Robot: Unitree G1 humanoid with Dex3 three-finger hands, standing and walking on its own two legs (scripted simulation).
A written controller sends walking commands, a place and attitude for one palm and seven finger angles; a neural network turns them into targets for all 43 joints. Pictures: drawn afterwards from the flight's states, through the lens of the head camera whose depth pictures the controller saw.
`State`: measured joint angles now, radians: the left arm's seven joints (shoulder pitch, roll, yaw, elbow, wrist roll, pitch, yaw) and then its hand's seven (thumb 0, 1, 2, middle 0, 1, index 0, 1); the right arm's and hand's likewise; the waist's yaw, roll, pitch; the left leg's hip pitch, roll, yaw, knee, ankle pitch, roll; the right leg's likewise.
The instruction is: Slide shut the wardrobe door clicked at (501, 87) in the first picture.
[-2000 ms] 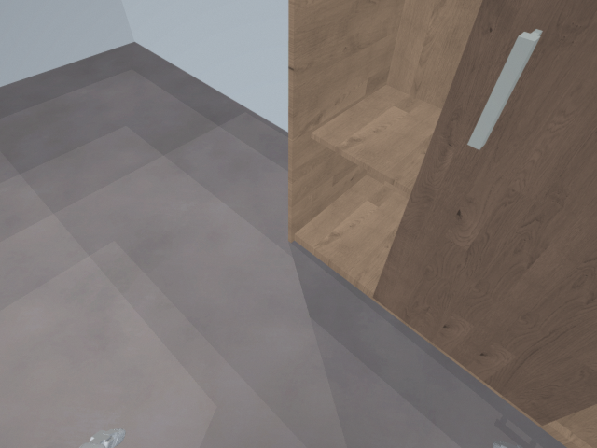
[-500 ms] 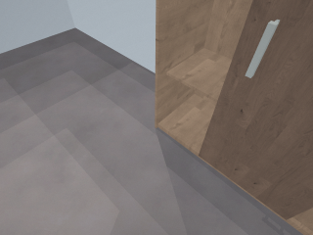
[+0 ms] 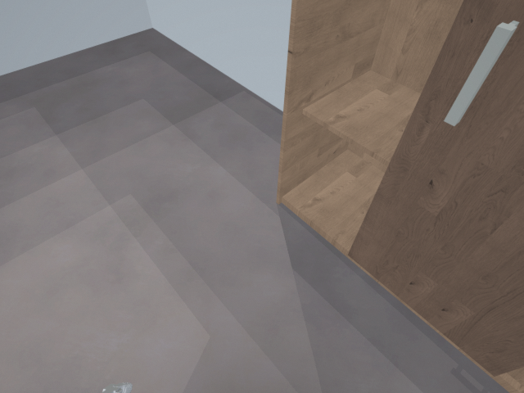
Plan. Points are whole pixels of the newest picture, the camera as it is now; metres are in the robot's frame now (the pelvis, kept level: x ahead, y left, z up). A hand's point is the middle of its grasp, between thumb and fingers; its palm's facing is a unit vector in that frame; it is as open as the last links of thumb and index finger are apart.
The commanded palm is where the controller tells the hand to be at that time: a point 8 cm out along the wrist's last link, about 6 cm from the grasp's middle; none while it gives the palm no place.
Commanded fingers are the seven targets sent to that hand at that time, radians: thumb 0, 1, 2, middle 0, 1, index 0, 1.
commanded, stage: walk to a spot facing it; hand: right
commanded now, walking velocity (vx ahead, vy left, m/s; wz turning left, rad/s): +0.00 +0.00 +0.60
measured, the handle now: (480, 76) +0.65 -0.39 +0.16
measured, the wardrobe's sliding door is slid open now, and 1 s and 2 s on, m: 0.41 0.41 0.41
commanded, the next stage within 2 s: turn to face it in 1.78 s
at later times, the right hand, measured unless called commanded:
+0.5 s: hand out of the picture +0.06 -0.15 -0.15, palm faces -0.18 +0.95 -0.25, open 7.4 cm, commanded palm none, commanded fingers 0.00 -0.90 -0.90 0.20 0.30 0.20 0.30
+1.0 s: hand out of the picture +0.16 -0.22 -0.16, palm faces -0.50 +0.84 -0.19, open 7.4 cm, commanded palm none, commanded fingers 0.00 -0.90 -0.90 0.20 0.30 0.20 0.30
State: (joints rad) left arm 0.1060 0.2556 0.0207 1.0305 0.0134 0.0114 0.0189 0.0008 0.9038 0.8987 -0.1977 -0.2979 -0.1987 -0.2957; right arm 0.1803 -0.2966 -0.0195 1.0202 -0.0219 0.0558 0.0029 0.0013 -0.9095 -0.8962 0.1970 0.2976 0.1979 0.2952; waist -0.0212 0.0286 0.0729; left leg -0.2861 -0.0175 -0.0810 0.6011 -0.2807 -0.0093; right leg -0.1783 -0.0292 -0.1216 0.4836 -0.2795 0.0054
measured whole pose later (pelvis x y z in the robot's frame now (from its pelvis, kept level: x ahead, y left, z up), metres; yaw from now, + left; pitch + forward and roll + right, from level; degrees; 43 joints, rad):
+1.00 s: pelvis -0.01 -0.06 +0.01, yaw +35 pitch -1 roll +3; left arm 0.36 0.19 0.02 0.96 0.01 -0.03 0.03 0.00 0.90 0.90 -0.20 -0.30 -0.20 -0.30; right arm 0.29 -0.30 -0.12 0.93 -0.05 0.07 0.05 0.00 -0.91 -0.90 0.19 0.30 0.20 0.29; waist -0.01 0.04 -0.02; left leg -0.61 0.00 -0.06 1.25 -0.17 -0.07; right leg -0.11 -0.05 -0.15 0.39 -0.27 -0.05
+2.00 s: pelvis +0.21 +0.26 -0.01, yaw +54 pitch +0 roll +2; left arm 0.09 0.14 0.03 0.98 0.03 -0.04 -0.01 0.00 0.91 0.90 -0.19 -0.30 -0.19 -0.30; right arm 0.45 -0.15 -0.03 1.14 -0.02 -0.06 -0.03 0.00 -0.91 -0.90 0.20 0.30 0.20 0.30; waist -0.04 0.02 0.06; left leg -0.01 -0.03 0.10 0.54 -0.46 0.02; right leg -0.43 -0.04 -0.13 0.62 -0.18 -0.06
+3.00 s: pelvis +0.22 +0.34 +0.01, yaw +21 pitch +0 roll -2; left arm 0.18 0.30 0.11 0.94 0.02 0.09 -0.02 0.00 0.91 0.90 -0.19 -0.30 -0.19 -0.29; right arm 0.23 -0.18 -0.03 0.90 -0.03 0.01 -0.02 0.00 -0.91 -0.90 0.20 0.30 0.20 0.30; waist 0.03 -0.03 0.09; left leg -0.16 0.10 0.16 0.49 -0.32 0.00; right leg -0.51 -0.04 0.02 1.10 -0.39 0.10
